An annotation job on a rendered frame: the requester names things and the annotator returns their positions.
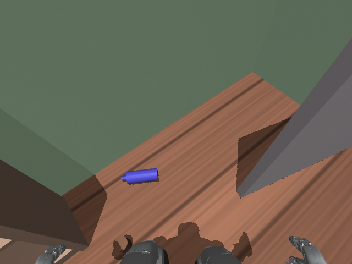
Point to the left robot hand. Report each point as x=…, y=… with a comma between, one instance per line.
x=51, y=254

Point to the right robot hand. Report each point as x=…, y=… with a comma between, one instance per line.
x=311, y=254

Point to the bookshelf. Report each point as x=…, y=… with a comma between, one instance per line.
x=33, y=218

